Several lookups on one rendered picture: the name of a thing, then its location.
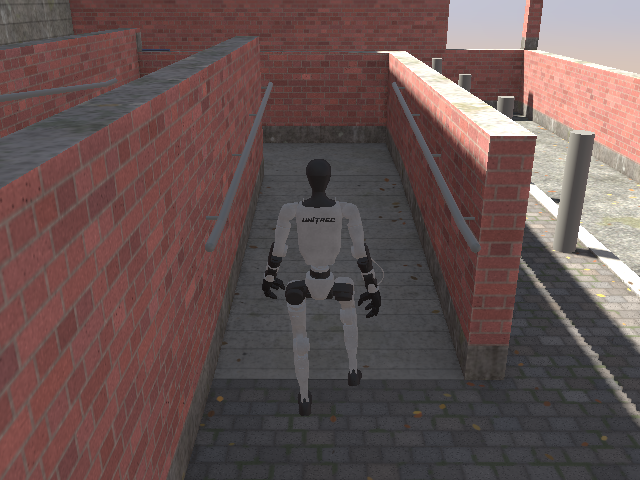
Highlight right robot forearm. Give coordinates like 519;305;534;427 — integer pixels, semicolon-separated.
357;243;379;293

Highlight left robot upper arm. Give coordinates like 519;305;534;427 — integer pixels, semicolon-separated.
272;202;298;257

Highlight left robot shin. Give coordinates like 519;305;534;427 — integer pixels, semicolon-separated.
293;338;309;403

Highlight right robot hand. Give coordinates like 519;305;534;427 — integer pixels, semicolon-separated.
358;290;381;318

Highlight right robot upper arm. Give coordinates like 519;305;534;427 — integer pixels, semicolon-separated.
340;202;367;259

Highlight robot right foot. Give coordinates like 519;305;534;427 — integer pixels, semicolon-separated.
348;369;362;386

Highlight left robot forearm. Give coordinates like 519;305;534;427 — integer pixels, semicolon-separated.
264;242;282;282

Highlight left robot hand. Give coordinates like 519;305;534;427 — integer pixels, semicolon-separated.
262;278;285;299

